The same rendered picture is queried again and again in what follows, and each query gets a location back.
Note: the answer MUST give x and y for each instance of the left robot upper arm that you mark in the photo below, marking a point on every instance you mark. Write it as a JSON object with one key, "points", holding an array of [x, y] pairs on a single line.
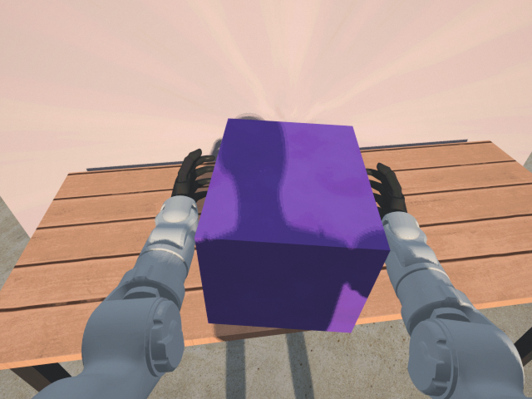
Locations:
{"points": [[128, 346]]}

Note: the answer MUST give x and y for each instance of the carton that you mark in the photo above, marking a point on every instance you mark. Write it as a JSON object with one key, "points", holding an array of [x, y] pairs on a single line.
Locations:
{"points": [[289, 235]]}

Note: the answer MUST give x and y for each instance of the right robot hand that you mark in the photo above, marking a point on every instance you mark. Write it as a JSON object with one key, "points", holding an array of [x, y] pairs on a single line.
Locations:
{"points": [[391, 198]]}

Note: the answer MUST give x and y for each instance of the right robot forearm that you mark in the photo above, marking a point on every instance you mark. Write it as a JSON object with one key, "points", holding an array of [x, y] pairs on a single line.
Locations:
{"points": [[419, 281]]}

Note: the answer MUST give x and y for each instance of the left robot hand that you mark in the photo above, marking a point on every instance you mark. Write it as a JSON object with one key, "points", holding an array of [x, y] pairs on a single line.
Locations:
{"points": [[186, 183]]}

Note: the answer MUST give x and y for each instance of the right robot upper arm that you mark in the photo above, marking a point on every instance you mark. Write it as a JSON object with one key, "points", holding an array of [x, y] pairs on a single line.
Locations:
{"points": [[451, 359]]}

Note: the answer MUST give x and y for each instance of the left robot forearm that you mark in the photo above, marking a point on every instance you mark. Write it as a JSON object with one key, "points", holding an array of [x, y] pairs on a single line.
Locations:
{"points": [[164, 262]]}

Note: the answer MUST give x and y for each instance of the table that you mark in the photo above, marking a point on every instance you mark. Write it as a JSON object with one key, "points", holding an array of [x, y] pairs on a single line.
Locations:
{"points": [[471, 199]]}

